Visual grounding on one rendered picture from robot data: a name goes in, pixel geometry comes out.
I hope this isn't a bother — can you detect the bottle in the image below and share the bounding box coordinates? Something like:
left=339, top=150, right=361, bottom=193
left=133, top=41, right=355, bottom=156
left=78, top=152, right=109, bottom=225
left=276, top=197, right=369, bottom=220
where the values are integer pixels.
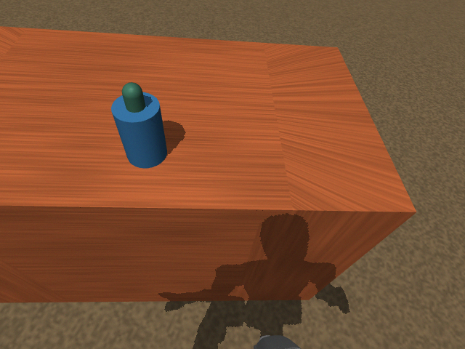
left=111, top=82, right=167, bottom=169

